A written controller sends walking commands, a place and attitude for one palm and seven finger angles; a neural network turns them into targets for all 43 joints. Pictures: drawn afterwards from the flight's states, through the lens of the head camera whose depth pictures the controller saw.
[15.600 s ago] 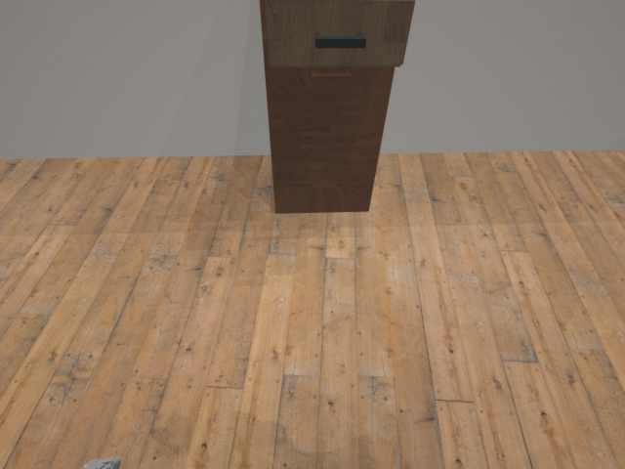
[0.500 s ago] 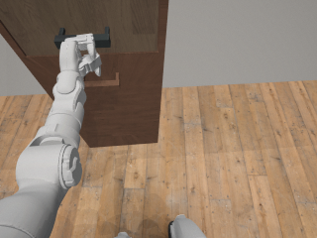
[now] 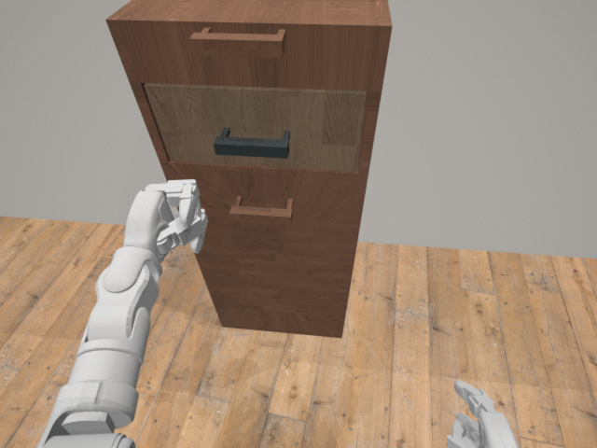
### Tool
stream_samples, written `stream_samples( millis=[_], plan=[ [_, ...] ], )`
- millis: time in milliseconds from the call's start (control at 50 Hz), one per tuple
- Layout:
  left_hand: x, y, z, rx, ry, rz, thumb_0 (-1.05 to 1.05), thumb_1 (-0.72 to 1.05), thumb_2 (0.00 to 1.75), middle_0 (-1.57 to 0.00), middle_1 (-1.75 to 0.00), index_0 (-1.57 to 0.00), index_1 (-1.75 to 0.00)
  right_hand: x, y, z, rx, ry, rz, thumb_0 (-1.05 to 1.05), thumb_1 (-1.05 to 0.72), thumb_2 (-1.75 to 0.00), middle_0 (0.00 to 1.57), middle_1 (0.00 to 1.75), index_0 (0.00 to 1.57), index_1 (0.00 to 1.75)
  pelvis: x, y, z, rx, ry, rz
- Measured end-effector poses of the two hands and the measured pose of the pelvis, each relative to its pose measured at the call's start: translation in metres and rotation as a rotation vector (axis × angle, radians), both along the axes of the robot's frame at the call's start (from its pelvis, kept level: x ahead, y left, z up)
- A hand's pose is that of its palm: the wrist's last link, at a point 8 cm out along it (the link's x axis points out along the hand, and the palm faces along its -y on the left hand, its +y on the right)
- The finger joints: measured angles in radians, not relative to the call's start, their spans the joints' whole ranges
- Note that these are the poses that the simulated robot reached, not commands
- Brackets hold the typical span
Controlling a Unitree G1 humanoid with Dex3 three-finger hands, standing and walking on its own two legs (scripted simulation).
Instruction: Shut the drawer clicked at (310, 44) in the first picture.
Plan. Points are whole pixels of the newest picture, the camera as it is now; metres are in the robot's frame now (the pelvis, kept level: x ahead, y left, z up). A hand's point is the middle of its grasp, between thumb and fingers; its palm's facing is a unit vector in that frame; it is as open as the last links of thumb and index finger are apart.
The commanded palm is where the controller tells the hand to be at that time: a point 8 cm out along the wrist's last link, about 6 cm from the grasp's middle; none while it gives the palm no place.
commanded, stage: draw the hand back to the body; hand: left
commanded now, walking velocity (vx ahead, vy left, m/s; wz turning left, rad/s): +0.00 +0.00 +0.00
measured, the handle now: (254, 140) +0.61 +0.12 +0.09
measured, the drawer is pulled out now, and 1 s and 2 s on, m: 0.00 0.00 0.00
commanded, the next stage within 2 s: step back with the hand held close in 0.86 s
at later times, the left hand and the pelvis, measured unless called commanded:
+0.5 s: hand (88, 296) +0.23 +0.23 +0.16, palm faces +0.31 -0.90 -0.30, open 3.2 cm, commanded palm +0.18 +0.27 +0.18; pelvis +0.00 +0.01 +0.02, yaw +0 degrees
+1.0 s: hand (33, 337) +0.18 +0.25 +0.18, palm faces +0.43 -0.82 -0.38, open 3.2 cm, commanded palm +0.13 +0.28 +0.19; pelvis +0.00 +0.00 +0.02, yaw +0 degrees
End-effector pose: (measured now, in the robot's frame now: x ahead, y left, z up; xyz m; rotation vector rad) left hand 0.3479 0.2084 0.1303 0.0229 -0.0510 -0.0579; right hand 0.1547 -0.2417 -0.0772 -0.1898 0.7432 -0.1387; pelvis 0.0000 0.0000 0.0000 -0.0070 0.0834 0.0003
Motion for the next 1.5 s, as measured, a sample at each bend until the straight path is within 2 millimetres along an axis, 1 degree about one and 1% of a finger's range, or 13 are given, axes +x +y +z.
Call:
stream_samples(
  millis=[80,140,220,340,540,740,840,1000,1080,1180,1260,1360,1500],
  plan=[
    [-0.029,0.007,0.012,0.111,-0.043,0.077,0.01,0.9,0.9,-1.41,-1.6,-1.4,-1.6,0.021,0.014,0.016,0.01,-0.087,0.027,0.01,-0.9,-0.9,0.2,0.3,0.19,0.3,-0.004,0.001,0.005,0.005,-0.044,-0.008],
    [-0.051,0.013,0.019,0.148,-0.073,0.136,0.01,0.9,0.9,-1.41,-1.6,-1.4,-1.59,0.029,0.025,0.023,0.017,-0.107,0.052,0.01,-0.9,-0.9,0.2,0.3,0.2,0.3,-0.005,0.002,0.009,0.004,-0.071,-0.007],
    [-0.078,0.026,0.022,0.177,-0.087,0.208,0.01,0.9,0.9,-1.41,-1.6,-1.4,-1.59,0.031,0.036,0.026,0.02,-0.098,0.083,0.01,-0.9,-0.9,0.2,0.3,0.2,0.3,-0.005,0.003,0.013,0.002,-0.1,-0.002],
    [-0.113,0.044,0.032,0.235,-0.106,0.287,0.01,0.9,0.9,-1.41,-1.6,-1.41,-1.59,0.023,0.046,0.02,0.026,-0.066,0.109,0.01,-0.9,-0.9,0.21,0.3,0.2,0.3,-0.003,0.006,0.017,-0.001,-0.131,0.001],
    [-0.161,0.066,0.048,0.324,-0.131,0.38,0.01,0.89,0.9,-1.41,-1.6,-1.41,-1.59,0.012,0.041,0.012,0.022,-0.033,0.096,0.01,-0.9,-0.9,0.21,0.3,0.2,0.3,0.0,0.008,0.019,-0.004,-0.148,-0.006],
    [-0.209,0.083,0.064,0.434,-0.137,0.47,0.01,0.89,0.9,-1.41,-1.6,-1.41,-1.59,0.02,0.032,0.02,-0.003,-0.097,0.085,0.01,-0.9,-0.9,0.21,0.3,0.2,0.3,0.003,0.007,0.018,-0.008,-0.155,-0.007],
    [-0.215,0.084,0.064,0.425,-0.143,0.504,0.01,0.89,0.9,-1.41,-1.6,-1.41,-1.59,0.025,0.033,0.022,-0.013,-0.117,0.107,0.01,-0.9,-0.9,0.21,0.3,0.2,0.3,0.0,0.007,0.018,-0.007,-0.16,0.003],
    [-0.206,0.077,0.061,0.405,-0.149,0.482,0.01,0.89,0.9,-1.41,-1.6,-1.41,-1.59,0.026,0.038,0.023,0.001,-0.136,0.112,0.01,-0.9,-0.9,0.21,0.3,0.2,0.3,0.0,0.004,0.018,-0.004,-0.161,-0.002],
    [-0.201,0.082,0.07,0.459,-0.187,0.469,0.01,0.89,0.9,-1.41,-1.6,-1.41,-1.59,0.022,0.037,0.023,0.012,-0.116,0.099,0.01,-0.9,-0.9,0.21,0.3,0.2,0.3,-0.002,0.004,0.017,-0.011,-0.128,-0.006],
    [-0.195,0.081,0.065,0.496,-0.153,0.406,0.01,0.89,0.9,-1.41,-1.6,-1.41,-1.59,0.008,0.024,0.019,-0.01,-0.059,0.034,0.01,-0.9,-0.9,0.21,0.3,0.2,0.3,-0.007,0.01,0.017,-0.008,-0.083,-0.018],
    [-0.197,0.081,0.06,0.523,-0.123,0.356,0.01,0.89,0.9,-1.41,-1.6,-1.41,-1.59,-0.008,0.013,0.017,-0.034,-0.017,-0.025,0.01,-0.9,-0.9,0.21,0.3,0.2,0.3,-0.014,0.016,0.016,0.001,-0.069,-0.022],
    [-0.209,0.088,0.062,0.555,-0.136,0.345,0.01,0.89,0.9,-1.41,-1.6,-1.41,-1.59,-0.026,0.01,0.018,-0.052,-0.001,-0.061,0.01,-0.9,-0.9,0.21,0.3,0.2,0.3,-0.027,0.02,0.014,0.01,-0.068,-0.028],
    [-0.235,0.091,0.064,0.563,-0.195,0.377,0.01,0.89,0.9,-1.41,-1.6,-1.41,-1.59,-0.046,0.017,0.018,-0.046,-0.035,-0.043,0.01,-0.9,-0.9,0.2,0.3,0.2,0.3,-0.05,0.02,0.008,0.018,-0.077,-0.028]
  ],
)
